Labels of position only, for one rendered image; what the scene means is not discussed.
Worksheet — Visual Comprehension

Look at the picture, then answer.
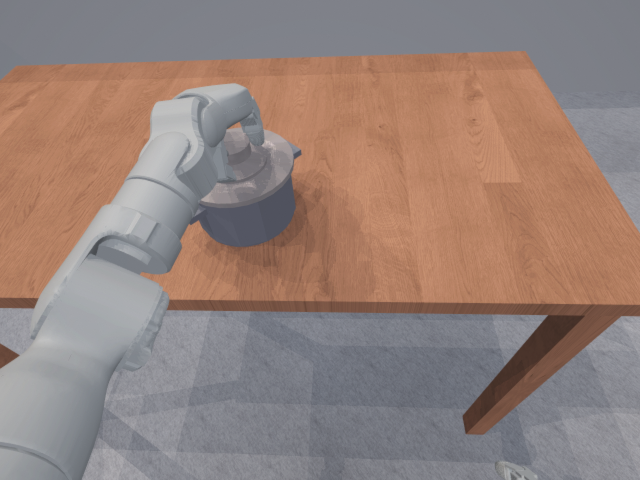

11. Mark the table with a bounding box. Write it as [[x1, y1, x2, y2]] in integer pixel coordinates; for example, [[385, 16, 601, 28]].
[[0, 51, 640, 435]]

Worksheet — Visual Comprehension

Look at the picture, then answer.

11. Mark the left robot hand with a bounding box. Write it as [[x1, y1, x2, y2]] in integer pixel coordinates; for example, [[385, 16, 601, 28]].
[[175, 83, 264, 183]]

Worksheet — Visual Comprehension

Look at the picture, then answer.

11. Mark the left robot upper arm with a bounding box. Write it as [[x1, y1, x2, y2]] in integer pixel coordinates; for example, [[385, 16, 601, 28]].
[[0, 254, 170, 480]]

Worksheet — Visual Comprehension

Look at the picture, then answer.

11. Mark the pot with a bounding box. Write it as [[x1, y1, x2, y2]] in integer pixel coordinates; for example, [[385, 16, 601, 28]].
[[189, 138, 302, 247]]

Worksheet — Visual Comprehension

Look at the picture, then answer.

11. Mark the knob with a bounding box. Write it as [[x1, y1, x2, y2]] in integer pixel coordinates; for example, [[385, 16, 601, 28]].
[[223, 131, 252, 165]]

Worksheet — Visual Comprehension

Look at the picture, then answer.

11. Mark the right robot hand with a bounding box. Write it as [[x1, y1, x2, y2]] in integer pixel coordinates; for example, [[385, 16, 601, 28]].
[[495, 460, 538, 480]]

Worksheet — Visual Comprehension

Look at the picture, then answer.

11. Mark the lid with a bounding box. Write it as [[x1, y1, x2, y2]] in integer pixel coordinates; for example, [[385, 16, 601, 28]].
[[199, 128, 294, 208]]

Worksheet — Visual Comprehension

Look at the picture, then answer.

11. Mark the left robot forearm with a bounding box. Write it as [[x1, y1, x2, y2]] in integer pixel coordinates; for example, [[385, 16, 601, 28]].
[[30, 91, 227, 340]]

